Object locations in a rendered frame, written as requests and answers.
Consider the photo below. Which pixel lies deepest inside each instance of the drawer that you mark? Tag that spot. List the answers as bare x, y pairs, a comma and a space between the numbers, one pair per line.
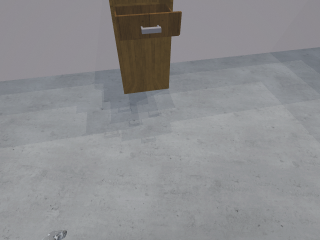
129, 20

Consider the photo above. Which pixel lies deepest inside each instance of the robot left hand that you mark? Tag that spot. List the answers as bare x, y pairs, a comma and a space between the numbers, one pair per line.
56, 235

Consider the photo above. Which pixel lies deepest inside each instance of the cabinet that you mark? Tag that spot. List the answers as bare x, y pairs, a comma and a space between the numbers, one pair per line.
144, 63

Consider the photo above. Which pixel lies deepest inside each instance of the handle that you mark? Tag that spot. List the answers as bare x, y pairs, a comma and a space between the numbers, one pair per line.
151, 30

